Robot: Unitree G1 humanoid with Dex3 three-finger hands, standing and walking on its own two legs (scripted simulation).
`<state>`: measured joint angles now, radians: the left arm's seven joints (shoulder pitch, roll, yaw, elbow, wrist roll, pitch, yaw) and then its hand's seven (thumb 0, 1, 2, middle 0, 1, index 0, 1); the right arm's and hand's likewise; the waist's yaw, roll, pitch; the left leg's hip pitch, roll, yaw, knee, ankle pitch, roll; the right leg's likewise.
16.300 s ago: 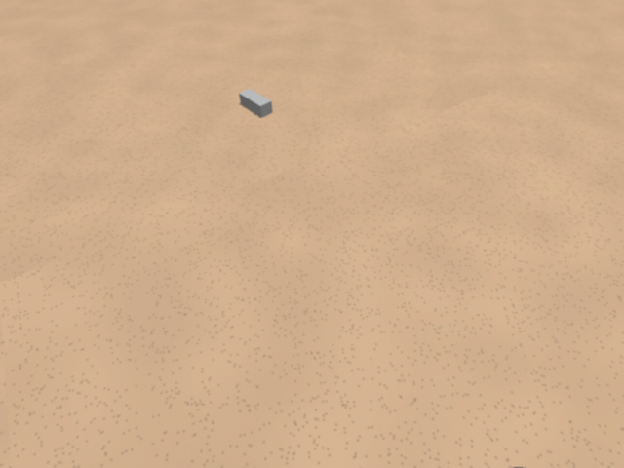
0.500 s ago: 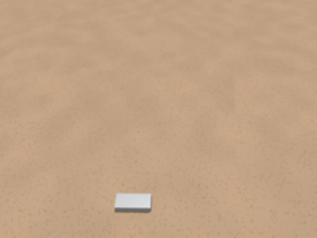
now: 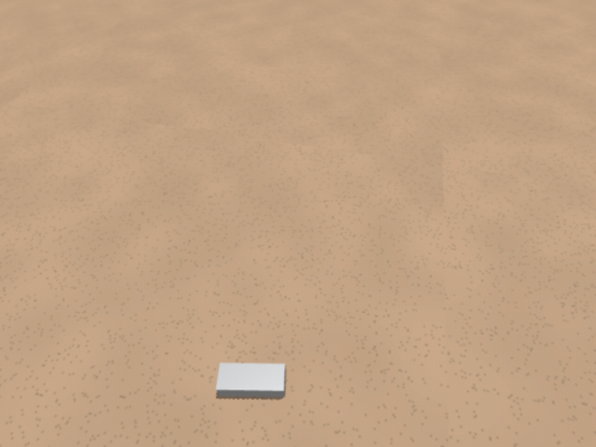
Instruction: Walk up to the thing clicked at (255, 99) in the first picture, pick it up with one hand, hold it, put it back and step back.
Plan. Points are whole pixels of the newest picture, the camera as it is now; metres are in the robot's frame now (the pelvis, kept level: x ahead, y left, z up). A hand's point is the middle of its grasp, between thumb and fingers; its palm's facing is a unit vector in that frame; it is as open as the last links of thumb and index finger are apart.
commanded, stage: rise first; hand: left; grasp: from above
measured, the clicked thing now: (252, 380) +0.41 +0.18 -0.74
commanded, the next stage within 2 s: none
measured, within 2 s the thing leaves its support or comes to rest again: neither
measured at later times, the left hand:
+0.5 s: hand out of the picture +0.14 +0.25 -0.21, palm faces -0.12 -0.91 -0.39, open 13.1 cm
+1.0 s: hand out of the picture +0.13 +0.26 -0.30, palm faces -0.32 -0.78 -0.54, open 14.2 cm
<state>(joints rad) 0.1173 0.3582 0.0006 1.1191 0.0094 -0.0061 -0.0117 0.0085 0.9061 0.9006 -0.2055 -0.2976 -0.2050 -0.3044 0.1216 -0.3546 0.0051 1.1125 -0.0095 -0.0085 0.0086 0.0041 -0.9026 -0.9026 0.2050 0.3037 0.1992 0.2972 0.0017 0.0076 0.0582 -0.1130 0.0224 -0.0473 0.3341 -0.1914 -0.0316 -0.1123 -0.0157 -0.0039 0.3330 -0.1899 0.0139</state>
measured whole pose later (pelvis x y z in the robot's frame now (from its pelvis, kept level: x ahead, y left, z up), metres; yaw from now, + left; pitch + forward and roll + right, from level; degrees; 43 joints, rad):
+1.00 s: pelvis -0.03 +0.02 -0.16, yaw -1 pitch +25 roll -2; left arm 0.21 0.33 0.08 0.45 0.39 0.15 0.05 0.00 -0.56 0.96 -0.09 -1.06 -0.09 -1.06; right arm 0.13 -0.24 -0.02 0.52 0.00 -0.17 0.01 0.01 -0.94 -0.91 0.21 0.30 0.20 0.30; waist -0.03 0.01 -0.17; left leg -1.24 0.01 -0.07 1.43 -0.63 -0.02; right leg -1.22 -0.01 0.00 1.38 -0.60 0.04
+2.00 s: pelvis -0.10 +0.02 -0.41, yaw -5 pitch +34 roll -6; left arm -0.79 0.55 0.02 1.32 1.20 -0.17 0.41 0.00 -0.54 1.05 -0.08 -0.96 -0.07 -0.98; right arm 0.13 -0.26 -0.03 0.77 -0.09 -0.06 0.10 0.00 -0.90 -0.90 0.20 0.30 0.20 0.30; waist -0.17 0.01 -0.13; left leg -2.21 -0.04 -0.11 2.28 -0.67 -0.02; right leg -2.16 0.01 0.00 2.21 -0.65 0.05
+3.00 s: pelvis -0.09 +0.02 -0.45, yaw -6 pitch +34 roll -6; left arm -0.90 0.64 0.06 1.46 1.27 -0.22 0.47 0.00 -0.52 1.01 -0.08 -1.01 -0.09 -1.01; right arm 0.13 -0.28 0.02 0.77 -0.15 -0.06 0.15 0.00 -0.91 -0.90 0.20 0.30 0.20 0.30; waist -0.23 0.00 -0.07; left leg -2.29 -0.03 -0.15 2.40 -0.71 -0.04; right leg -2.25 0.03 -0.02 2.31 -0.66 0.06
